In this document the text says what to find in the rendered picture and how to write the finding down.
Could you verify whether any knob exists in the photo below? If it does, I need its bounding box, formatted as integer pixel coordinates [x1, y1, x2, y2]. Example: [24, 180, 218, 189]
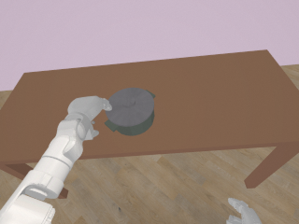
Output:
[121, 96, 135, 108]

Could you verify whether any left robot forearm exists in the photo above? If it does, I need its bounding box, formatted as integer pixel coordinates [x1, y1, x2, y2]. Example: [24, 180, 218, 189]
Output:
[0, 112, 91, 222]

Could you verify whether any pot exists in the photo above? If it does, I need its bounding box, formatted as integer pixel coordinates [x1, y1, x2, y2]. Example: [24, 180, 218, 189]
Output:
[105, 90, 156, 136]

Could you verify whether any left robot upper arm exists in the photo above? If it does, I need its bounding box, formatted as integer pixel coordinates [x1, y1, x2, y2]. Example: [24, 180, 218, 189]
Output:
[0, 194, 56, 224]

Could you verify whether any left robot hand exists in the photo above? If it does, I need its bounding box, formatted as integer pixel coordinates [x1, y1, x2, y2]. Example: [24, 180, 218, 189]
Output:
[67, 95, 112, 141]

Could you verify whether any right robot hand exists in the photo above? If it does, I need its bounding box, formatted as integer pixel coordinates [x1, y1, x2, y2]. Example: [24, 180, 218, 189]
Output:
[226, 198, 263, 224]

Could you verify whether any lid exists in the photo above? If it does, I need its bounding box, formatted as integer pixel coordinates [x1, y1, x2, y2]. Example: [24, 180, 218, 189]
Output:
[105, 87, 154, 127]

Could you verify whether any table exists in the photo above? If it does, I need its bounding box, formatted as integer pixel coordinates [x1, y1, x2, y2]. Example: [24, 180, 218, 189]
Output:
[0, 49, 299, 199]

